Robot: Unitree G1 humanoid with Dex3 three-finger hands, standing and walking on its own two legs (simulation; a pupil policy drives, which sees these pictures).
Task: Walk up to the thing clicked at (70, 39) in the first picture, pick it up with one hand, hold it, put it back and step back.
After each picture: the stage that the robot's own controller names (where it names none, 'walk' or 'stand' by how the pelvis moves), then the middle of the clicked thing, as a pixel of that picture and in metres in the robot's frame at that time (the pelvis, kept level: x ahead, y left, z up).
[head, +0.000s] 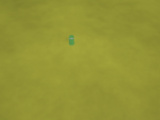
stand; (71, 40) +1.54 +0.13 -0.72
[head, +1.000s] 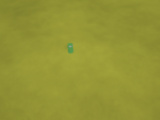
walk; (70, 48) +1.42 +0.25 -0.71
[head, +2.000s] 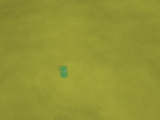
walk; (63, 72) +0.93 +0.22 -0.70
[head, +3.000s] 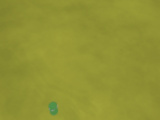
walk; (53, 108) +0.55 +0.19 -0.71
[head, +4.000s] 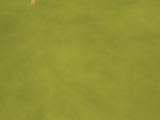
stand; out of the picture +0.34 +0.18 -0.70
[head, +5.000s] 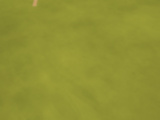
stand; out of the picture +0.29 +0.17 -0.71
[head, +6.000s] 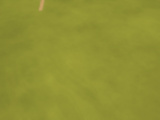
stand; out of the picture +0.31 +0.17 -0.72
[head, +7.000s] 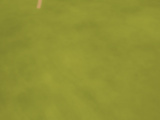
stand; out of the picture +0.31 +0.17 -0.73
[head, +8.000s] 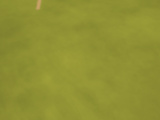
stand; out of the picture +0.30 +0.17 -0.73
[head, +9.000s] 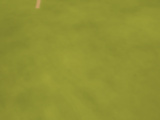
stand; out of the picture +0.30 +0.17 -0.73
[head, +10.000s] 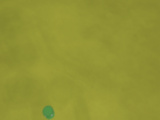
go down; (48, 112) +0.34 +0.17 -0.58
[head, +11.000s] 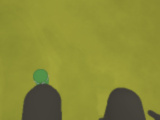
go down; (41, 78) +0.39 +0.19 -0.32
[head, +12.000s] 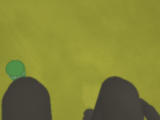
close in; (16, 71) +0.38 +0.22 -0.26
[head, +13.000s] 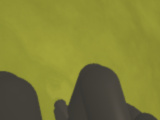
close; out of the picture +0.38 +0.24 -0.22
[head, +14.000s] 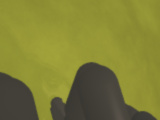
close; out of the picture +0.37 +0.25 -0.22
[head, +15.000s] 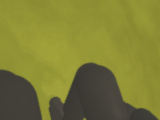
lift; out of the picture +0.35 +0.23 -0.23
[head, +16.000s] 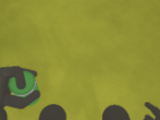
lift; (26, 89) +0.31 +0.19 -0.01
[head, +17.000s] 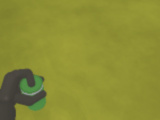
hold; (34, 93) +0.32 +0.17 +0.01
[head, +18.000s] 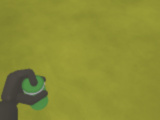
hold; (36, 93) +0.32 +0.17 +0.01
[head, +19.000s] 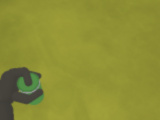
crouch; (31, 89) +0.34 +0.17 -0.05
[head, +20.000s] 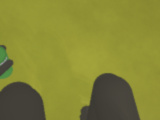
lower; out of the picture +0.41 +0.23 -0.15
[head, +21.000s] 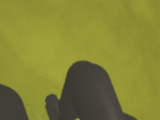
lower; out of the picture +0.41 +0.27 -0.22
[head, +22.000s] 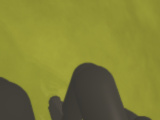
lower; out of the picture +0.40 +0.27 -0.22
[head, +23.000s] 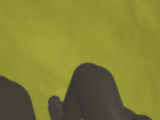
lower; out of the picture +0.39 +0.27 -0.22
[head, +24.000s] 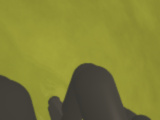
lower; out of the picture +0.39 +0.27 -0.22
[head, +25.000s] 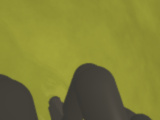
open; out of the picture +0.37 +0.25 -0.23
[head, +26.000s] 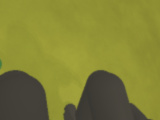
stand; out of the picture +0.37 +0.23 -0.23
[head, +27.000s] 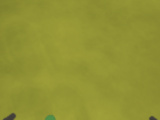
stand; out of the picture +0.35 +0.17 -0.59
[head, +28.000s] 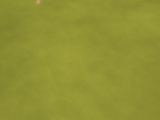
stand; out of the picture +0.34 +0.17 -0.66
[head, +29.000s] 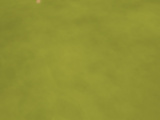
stand; out of the picture +0.34 +0.17 -0.66
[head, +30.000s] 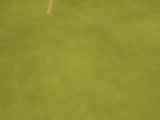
stand; out of the picture +0.37 +0.15 -0.72
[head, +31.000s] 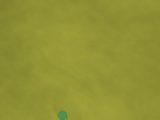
walk; (62, 117) +0.40 +0.13 -0.70
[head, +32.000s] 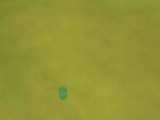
walk; (62, 93) +0.59 +0.13 -0.69
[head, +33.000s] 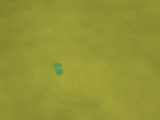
stand; (58, 69) +0.90 +0.25 -0.69
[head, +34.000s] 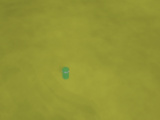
stand; (65, 73) +0.93 +0.15 -0.71
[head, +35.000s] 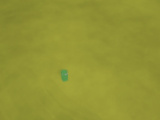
stand; (64, 75) +0.95 +0.18 -0.73
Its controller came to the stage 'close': yes
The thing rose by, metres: 0.72
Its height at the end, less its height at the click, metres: +0.00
